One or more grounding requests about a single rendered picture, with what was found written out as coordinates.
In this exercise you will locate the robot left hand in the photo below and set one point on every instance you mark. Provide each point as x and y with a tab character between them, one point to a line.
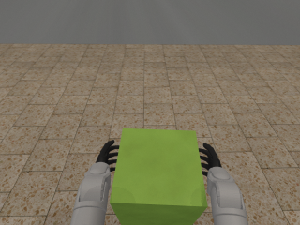
105	154

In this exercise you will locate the robot right hand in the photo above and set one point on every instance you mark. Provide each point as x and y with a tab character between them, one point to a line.
211	159

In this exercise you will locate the left robot forearm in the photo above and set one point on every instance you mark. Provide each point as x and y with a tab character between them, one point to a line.
91	202

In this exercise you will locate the carton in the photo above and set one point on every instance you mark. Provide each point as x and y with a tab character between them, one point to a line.
158	178

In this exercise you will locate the right robot forearm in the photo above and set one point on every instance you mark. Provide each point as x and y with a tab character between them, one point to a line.
227	202

